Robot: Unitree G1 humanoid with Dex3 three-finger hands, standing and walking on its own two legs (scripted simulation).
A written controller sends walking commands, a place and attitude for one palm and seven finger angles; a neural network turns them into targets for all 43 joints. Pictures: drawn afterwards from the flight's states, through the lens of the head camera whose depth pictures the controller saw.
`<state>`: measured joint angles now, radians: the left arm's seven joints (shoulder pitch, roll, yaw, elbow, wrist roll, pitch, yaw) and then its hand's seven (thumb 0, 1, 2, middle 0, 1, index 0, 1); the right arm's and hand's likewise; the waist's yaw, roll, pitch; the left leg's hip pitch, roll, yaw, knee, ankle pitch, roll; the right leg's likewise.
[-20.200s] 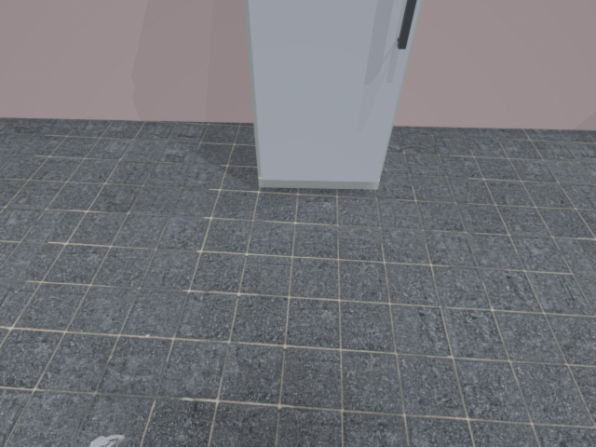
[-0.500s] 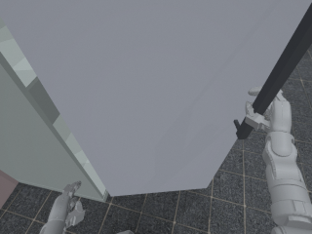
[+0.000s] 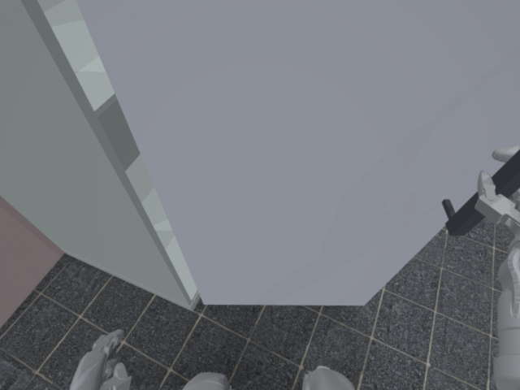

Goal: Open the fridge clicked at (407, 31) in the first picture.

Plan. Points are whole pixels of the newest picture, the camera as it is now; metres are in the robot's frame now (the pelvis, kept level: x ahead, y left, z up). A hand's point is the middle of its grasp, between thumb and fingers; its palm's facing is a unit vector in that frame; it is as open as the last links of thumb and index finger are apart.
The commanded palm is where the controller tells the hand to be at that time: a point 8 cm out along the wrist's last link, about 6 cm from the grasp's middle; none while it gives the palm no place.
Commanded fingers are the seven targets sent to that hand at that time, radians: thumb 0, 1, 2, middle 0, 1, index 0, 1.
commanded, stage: stop walking and hold the door back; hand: right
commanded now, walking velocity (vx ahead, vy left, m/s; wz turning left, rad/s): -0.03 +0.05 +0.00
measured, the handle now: out of the picture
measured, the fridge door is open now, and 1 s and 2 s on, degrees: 67 73 71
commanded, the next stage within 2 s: loosen the grip on the handle in 0.34 s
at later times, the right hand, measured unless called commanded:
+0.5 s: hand (505, 223) +0.35 -0.26 +0.12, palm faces +0.21 +0.93 -0.30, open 6.4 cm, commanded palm +0.31 -0.31 +0.12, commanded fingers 0.00 -0.42 -0.67 0.45 1.40 0.45 1.40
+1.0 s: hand (505, 226) +0.35 -0.27 +0.11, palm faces +0.26 +0.94 -0.23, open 14.0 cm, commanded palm +0.31 -0.31 +0.12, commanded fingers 0.00 0.55 -0.20 0.25 1.15 0.25 1.15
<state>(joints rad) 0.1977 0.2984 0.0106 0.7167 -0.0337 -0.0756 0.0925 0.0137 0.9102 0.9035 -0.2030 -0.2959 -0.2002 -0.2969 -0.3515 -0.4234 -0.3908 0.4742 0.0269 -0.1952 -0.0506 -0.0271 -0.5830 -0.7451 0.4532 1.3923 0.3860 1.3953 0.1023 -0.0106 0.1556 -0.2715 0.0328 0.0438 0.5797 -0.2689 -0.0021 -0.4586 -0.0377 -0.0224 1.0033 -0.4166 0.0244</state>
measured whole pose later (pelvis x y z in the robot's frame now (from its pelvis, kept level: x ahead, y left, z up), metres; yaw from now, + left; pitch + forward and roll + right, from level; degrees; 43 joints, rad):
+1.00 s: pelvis -0.03 +0.00 -0.02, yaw +6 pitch +4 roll +1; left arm 0.33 0.30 0.00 0.69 -0.02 -0.11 0.10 0.01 0.90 0.90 -0.20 -0.30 -0.20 -0.30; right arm -0.30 -0.50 -0.42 0.59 0.11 -0.33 0.10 -0.01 0.50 -0.22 0.37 1.26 0.32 1.24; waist 0.03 -0.01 -0.05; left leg -0.47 -0.08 0.01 0.77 -0.38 0.05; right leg -0.57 -0.02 0.04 0.76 -0.26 -0.01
